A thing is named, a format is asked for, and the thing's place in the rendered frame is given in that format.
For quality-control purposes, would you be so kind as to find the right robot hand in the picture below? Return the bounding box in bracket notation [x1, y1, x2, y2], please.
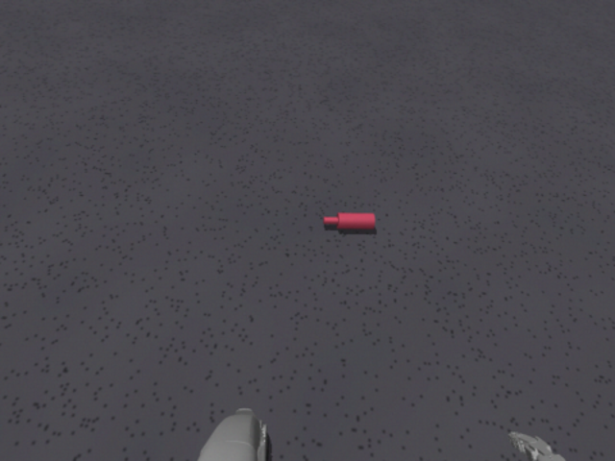
[508, 432, 566, 461]

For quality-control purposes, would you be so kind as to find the bottle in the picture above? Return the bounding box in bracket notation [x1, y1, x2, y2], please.
[323, 212, 375, 230]

